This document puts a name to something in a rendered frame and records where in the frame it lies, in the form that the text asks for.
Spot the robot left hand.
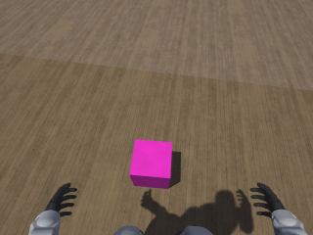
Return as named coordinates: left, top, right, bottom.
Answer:
left=45, top=183, right=77, bottom=217

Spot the robot left thigh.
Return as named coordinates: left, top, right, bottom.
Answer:
left=113, top=225, right=143, bottom=235

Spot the left robot forearm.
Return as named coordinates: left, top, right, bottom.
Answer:
left=28, top=210, right=61, bottom=235

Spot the right robot forearm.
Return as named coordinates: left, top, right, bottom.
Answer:
left=271, top=210, right=308, bottom=235

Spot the robot right hand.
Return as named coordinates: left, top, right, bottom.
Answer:
left=249, top=182, right=285, bottom=218

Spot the carton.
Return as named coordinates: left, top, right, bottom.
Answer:
left=129, top=139, right=172, bottom=189

